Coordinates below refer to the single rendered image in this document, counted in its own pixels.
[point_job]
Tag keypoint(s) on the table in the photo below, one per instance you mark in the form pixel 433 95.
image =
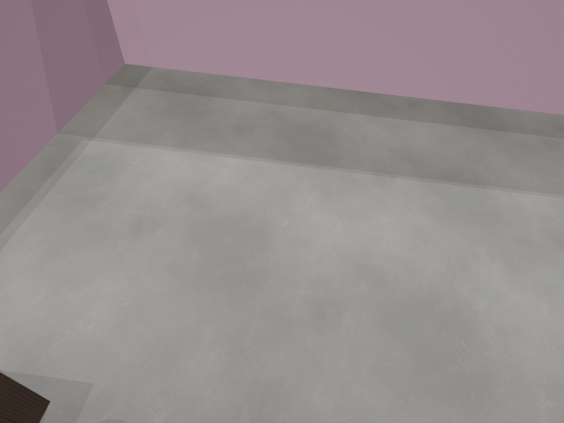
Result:
pixel 19 404

